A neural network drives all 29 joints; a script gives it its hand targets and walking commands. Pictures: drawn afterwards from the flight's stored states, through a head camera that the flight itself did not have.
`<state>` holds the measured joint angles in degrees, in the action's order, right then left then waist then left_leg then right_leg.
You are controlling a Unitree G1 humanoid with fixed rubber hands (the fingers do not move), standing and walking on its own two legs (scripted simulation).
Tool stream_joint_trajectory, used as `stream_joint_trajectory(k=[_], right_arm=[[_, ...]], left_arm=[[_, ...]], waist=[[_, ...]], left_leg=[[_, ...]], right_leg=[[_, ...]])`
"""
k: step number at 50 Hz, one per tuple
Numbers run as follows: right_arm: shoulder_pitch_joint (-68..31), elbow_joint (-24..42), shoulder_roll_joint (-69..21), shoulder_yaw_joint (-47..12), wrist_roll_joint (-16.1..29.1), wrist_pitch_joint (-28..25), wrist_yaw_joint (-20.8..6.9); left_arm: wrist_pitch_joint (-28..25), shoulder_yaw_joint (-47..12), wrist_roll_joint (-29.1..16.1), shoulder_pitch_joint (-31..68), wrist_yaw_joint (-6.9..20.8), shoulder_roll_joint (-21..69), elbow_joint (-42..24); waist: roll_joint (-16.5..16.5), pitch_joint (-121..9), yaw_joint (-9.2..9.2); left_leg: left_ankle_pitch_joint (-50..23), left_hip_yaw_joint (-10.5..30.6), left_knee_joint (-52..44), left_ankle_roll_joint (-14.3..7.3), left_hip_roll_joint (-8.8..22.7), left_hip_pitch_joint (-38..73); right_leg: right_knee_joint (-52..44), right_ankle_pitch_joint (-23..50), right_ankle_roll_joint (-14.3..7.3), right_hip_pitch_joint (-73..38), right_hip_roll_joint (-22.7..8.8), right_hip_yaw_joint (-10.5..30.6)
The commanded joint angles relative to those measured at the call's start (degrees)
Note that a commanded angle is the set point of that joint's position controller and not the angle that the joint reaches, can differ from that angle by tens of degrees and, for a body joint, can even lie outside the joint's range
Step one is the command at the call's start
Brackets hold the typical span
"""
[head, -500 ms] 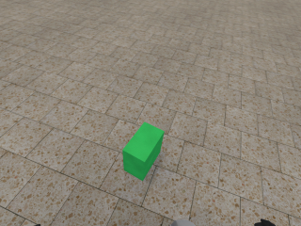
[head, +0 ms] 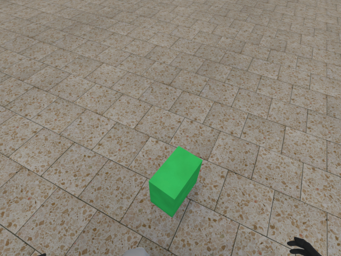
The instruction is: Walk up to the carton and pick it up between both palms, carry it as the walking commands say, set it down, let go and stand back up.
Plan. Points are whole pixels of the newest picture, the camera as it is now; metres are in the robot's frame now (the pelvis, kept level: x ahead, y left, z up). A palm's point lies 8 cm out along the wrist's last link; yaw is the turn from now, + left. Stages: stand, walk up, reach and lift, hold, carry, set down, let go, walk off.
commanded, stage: walk up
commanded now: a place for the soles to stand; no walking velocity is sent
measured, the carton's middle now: (175, 181) +0.58 -0.03 -0.62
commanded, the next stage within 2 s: none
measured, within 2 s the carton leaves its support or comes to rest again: neither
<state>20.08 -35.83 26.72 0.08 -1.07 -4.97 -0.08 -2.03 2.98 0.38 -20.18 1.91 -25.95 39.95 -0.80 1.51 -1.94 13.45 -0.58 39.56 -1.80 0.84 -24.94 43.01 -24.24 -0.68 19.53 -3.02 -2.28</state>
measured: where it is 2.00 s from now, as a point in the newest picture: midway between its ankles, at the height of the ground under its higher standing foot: outside the picture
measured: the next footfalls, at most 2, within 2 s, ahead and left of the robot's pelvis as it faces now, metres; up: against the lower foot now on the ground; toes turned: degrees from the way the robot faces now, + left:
left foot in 1.14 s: +0.21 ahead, +0.21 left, +0.01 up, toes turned -3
right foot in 1.56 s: +0.12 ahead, +0.06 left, +0.00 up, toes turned -22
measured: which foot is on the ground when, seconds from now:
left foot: down 0.00-0.82, up 0.84-1.00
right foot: down 0.00-1.00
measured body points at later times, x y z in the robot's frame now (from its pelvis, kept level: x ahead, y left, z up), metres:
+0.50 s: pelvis +0.02 -0.01 +0.00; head +0.03 +0.01 +0.45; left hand +0.12 +0.32 -0.09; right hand +0.16 -0.33 -0.06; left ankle +0.08 +0.11 -0.72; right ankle +0.01 -0.14 -0.72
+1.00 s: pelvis +0.03 +0.04 +0.00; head +0.06 +0.02 +0.45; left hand +0.07 +0.39 -0.08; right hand +0.19 -0.28 -0.08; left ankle +0.15 +0.16 -0.67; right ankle +0.01 -0.14 -0.71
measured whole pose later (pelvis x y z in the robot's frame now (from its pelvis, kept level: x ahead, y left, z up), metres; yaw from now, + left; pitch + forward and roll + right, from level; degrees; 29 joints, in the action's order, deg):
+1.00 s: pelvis +0.03 +0.04 +0.00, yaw -2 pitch +0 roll -1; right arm 9.1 -36.2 27.6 0.0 -4.3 1.5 -6.4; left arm -5.6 3.0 0.4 -25.0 -3.4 -26.7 43.3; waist 2.4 2.5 -1.5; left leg 22.3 0.1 56.6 -1.0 2.6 -38.2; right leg 41.1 -23.1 -0.6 18.7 -4.9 1.3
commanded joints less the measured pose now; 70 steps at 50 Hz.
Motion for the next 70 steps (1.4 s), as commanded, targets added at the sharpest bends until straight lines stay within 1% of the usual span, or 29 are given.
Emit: stream_joint_trajectory(k=[1, 3, 5, 8, 13, 16, 28, 32, 39, 40, 41, 42, 43, 44, 46, 48, 50, 52, 54, 55, 56, 57, 58, 59, 60, 61, 62, 65, 70], right_arm=[[-5.8, 0.1, 12.1, 4.5, -0.1, 0.5, 0.8], [-5.7, -0.9, 8.6, 3.5, 0.5, 0.9, 0.5], [-4.1, -1.7, 8.3, 3.2, 0.8, 0.8, 0.1], [-5.3, -2.4, 9.2, 3.5, 0.6, 0.8, -0.1], [-5.6, -2.7, 8.8, 3.2, 0.6, 0.4, 0.3], [-5.5, -2.5, 8.9, 3.2, 0.6, 0.5, 0.5], [-7.3, -2.7, 9.2, 3.1, 0.0, 0.8, 0.2], [-7.3, -2.9, 9.3, 3.1, -0.2, 0.7, 0.1], [-7.2, -2.9, 9.2, 3.1, -0.2, 0.5, 0.1], [-13.2, 4.9, 14.4, 7.0, -5.2, 3.1, -3.1], [-16.2, 7.0, 11.3, 6.7, -5.3, 4.7, -4.2], [-17.7, 7.6, 10.5, 6.6, -5.6, 5.5, -4.7], [-17.1, 6.8, 10.5, 6.6, -5.0, 5.7, -5.4], [-16.4, 6.6, 10.3, 6.7, -4.6, 5.8, -5.9], [-15.9, 6.3, 10.0, 7.2, -3.6, 5.8, -6.4], [-17.6, 6.8, 9.6, 7.1, -3.1, 6.3, -7.1], [-18.4, 7.3, 9.4, 7.4, -2.6, 6.8, -7.5], [-18.0, 7.1, 10.1, 8.0, -2.3, 7.0, -7.7], [-15.7, 6.0, 11.1, 8.8, -2.3, 7.1, -7.7], [-11.8, 4.4, 11.9, 9.4, -2.4, 7.0, -7.6], [-4.7, 1.6, 13.5, 10.5, -2.8, 6.7, -7.3], [2.9, -0.1, 16.9, 11.7, -3.7, 6.2, -6.8], [1.9, 0.8, 18.7, 11.6, -3.6, 5.6, -5.9], [-4.3, 1.7, 18.3, 11.3, -2.3, 5.7, -5.1], [-8.4, 2.0, 18.1, 11.6, -1.8, 6.1, -4.3], [-9.6, 2.0, 16.0, 11.5, -2.0, 6.1, -3.8], [-10.0, 2.2, 14.6, 11.1, -2.2, 6.1, -3.7], [-9.2, 2.8, 10.9, 9.9, -2.5, 5.9, -3.9], [-5.4, 3.5, 10.7, 9.6, -3.4, 6.7, -4.1]], left_arm=[[0.1, 1.4, -1.1, -3.6, -1.4, -8.1, 0.4], [-0.9, 1.7, 0.0, -2.3, -1.4, -9.2, 0.4], [-1.4, 1.8, 0.4, 1.3, -1.8, -10.9, -0.7], [-1.4, 1.3, 0.1, 3.3, -1.9, -9.9, -0.6], [-1.4, 1.3, -0.2, 2.6, -2.0, -9.7, -0.5], [-1.2, 1.3, -0.4, 2.6, -2.1, -9.5, -0.5], [-0.8, 1.3, 0.3, 5.1, -1.7, -9.4, -0.2], [-0.9, 1.3, 0.4, 5.2, -1.5, -9.4, -0.1], [-1.0, 1.3, 0.3, 5.3, -1.5, -9.5, -0.2], [-2.5, 4.4, 0.2, -11.9, -3.6, -16.1, 4.1], [-3.1, 6.5, 0.7, -14.0, -4.6, -21.7, 5.5], [-3.6, 7.8, 0.9, -13.7, -5.5, -22.5, 5.7], [-4.1, 7.8, 0.6, -11.6, -6.2, -22.1, 4.8], [-4.5, 7.4, 0.3, -10.4, -6.7, -21.4, 4.1], [-5.0, 6.9, 0.3, -9.2, -7.1, -19.7, 3.3], [-5.0, 6.6, 0.6, -10.3, -7.2, -19.5, 3.0], [-5.0, 6.6, 0.9, -9.1, -7.6, -20.1, 2.1], [-4.8, 6.5, 1.1, -6.6, -8.0, -20.8, 1.2], [-4.4, 6.5, 1.1, -3.7, -8.2, -21.1, 0.6], [-4.1, 6.3, 1.1, -1.6, -8.2, -20.6, 0.2], [-3.8, 5.3, 1.3, -0.6, -8.1, -17.9, 0.0], [-3.4, 3.7, 1.1, -3.5, -8.3, -12.3, 0.5], [-2.8, 2.9, 0.9, -6.2, -8.3, -9.7, 0.6], [-1.9, 3.6, 1.1, -7.4, -8.5, -12.7, 2.8], [-0.9, 4.2, 1.0, -8.9, -8.5, -14.4, 4.3], [-0.4, 4.6, 0.4, -8.7, -8.1, -15.0, 5.0], [0.1, 5.2, 0.2, -10.5, -7.6, -15.1, 5.9], [0.6, 5.5, -0.5, -14.1, -6.8, -14.3, 6.8], [0.5, 4.8, -0.5, -11.2, -6.3, -11.7, 5.0]], waist=[[6.1, 0.2, -0.58], [2.9, -0.4, 0.57], [0.0, -3.0, 2.55], [0.6, -4.1, 2.62], [-0.1, -5.9, 1.67], [-0.1, -7.3, 1.52], [1.2, -2.8, 1.73], [1.5, -2.2, 1.7], [1.2, -3.3, 1.68], [8.2, -4.2, -0.01], [-4.6, 1.7, -1.6], [-3.6, 5.7, -1.8], [0.1, 5.7, -0.65], [2.2, 5.0, 0.13], [2.3, 2.0, 0.87], [-1.2, -0.4, 0.16], [-5.3, -0.7, 0.39], [-8.0, -0.6, 1.59], [-9.8, -1.4, 3.36], [-8.6, -3.0, 5.6], [-4.1, -5.9, 9.14], [10.9, -7.8, 12.42], [19.4, -5.8, 10.74], [10.4, -1.3, 7.62], [9.7, -0.1, 5.75], [9.5, 0.6, 5.19], [11.8, 0.0, 4.25], [11.0, -2.0, 3.49], [9.3, 1.0, 4.94]], left_leg=[[7.7, 14.8, -14.7, -7.9, 12.2, -1.8], [4.3, 9.6, -8.3, -3.4, 6.9, -0.5], [0.3, 7.6, -4.3, -2.0, 5.3, 4.0], [0.5, 8.0, -5.3, -2.4, 5.7, 6.6], [-11.2, 7.0, -2.6, -3.2, 6.0, 6.7], [-13.3, 6.5, -1.8, -3.5, 6.0, 7.5], [3.1, 9.3, -7.7, -2.7, 6.2, 3.6], [5.0, 9.9, -8.7, -2.6, 6.2, 3.1], [1.2, 9.4, -7.6, -2.6, 5.9, 4.1], [20.9, 3.7, 4.2, -2.0, 1.4, -3.6], [22.1, 1.4, 14.8, -0.1, -1.4, -23.1], [18.6, 6.2, 20.7, 0.1, 2.1, -32.1], [14.6, 7.2, 20.6, -0.1, 3.8, -33.5], [11.1, 7.5, 20.4, 0.0, 4.8, -33.0], [8.1, 6.0, 18.5, 1.5, 5.0, -26.2], [7.2, 3.6, 17.9, 2.3, 4.2, -21.1], [5.0, 3.6, 16.6, 2.5, 5.1, -16.4], [2.0, 4.0, 13.5, 2.3, 5.5, -10.9], [0.9, 3.2, 10.0, 1.8, 4.9, -2.4], [1.5, 2.6, 6.3, 0.6, 4.1, 6.3], [3.7, 3.5, 3.5, -1.1, 3.0, 19.3], [17.6, 14.2, -9.0, -2.5, 8.6, 25.2], [31.7, 30.1, -22.9, -2.0, 18.3, 21.5], [36.0, 29.3, -26.6, -1.0, 19.5, 13.1], [38.7, 27.2, -29.1, 0.9, 19.5, 7.4], [35.5, 22.8, -29.4, 3.4, 16.4, 4.9], [32.7, 18.3, -28.9, 4.2, 14.2, 4.2], [23.1, 7.6, -26.2, 1.7, 10.8, 7.6], [21.0, 3.1, -28.0, -0.7, 11.1, 11.6]], right_leg=[[-4.0, -5.3, -2.2, -1.1, -0.7, 1.6], [-10.7, 1.1, -2.8, -1.3, -2.5, 5.6], [-13.6, 3.4, -4.0, 0.6, -5.7, 9.5], [-11.6, 3.1, -3.7, 1.9, -4.6, 6.8], [-9.0, 13.4, -3.6, -1.9, -4.9, 6.3], [-7.5, 16.8, -3.8, -2.8, -4.8, 5.5], [-12.0, -0.6, -4.0, 0.6, -4.1, 6.4], [-12.2, -1.8, -3.9, 0.9, -3.8, 6.4], [-11.7, 1.3, -3.9, 0.1, -3.9, 6.4], [-16.8, -6.0, -8.2, -2.9, -8.9, 20.5], [-22.7, -12.5, -12.5, -12.1, -17.3, 35.5], [-23.9, -10.2, -16.0, -16.0, -21.8, 41.4], [-23.3, -2.6, -16.3, -17.7, -22.3, 39.9], [-22.0, 3.9, -15.5, -18.3, -21.0, 36.7], [-18.9, 14.4, -13.0, -14.7, -16.6, 27.7], [-16.8, 23.1, -12.7, -11.3, -14.5, 23.2], [-16.3, 24.0, -12.4, -6.7, -14.6, 21.6], [-15.8, 19.9, -11.3, -1.6, -14.0, 19.9], [-14.6, 15.1, -10.2, 4.8, -13.1, 17.7], [-11.0, 11.4, -8.7, 10.6, -11.7, 15.4], [-2.5, 5.0, -5.9, 18.9, -7.6, 11.4], [13.9, -5.0, -2.7, 25.2, 0.0, 3.2], [26.7, -13.4, -1.3, 30.1, 5.1, 1.2], [28.2, -8.2, -1.9, 25.9, 1.7, 5.8], [29.9, -5.3, -1.8, 23.2, 1.1, 6.1], [30.3, -1.1, -1.6, 20.9, 0.4, 5.6], [29.1, 1.0, -1.3, 18.6, -0.3, 4.8], [21.2, 4.4, 0.5, 13.4, 0.6, 2.1], [8.6, 2.4, 0.6, 11.4, 2.5, -1.8]])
